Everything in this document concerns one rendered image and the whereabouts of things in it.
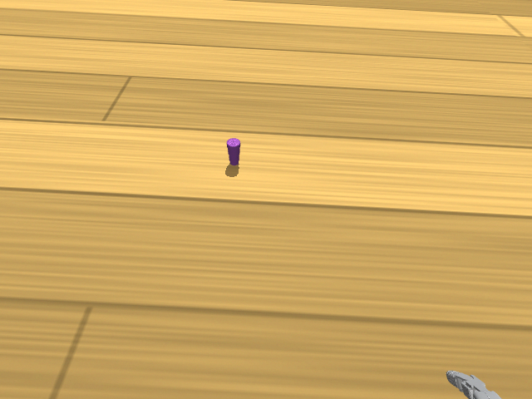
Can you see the cup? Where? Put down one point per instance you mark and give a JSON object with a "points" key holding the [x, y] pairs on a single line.
{"points": [[233, 146]]}

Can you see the right robot hand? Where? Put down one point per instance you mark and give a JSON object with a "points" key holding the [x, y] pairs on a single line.
{"points": [[472, 387]]}

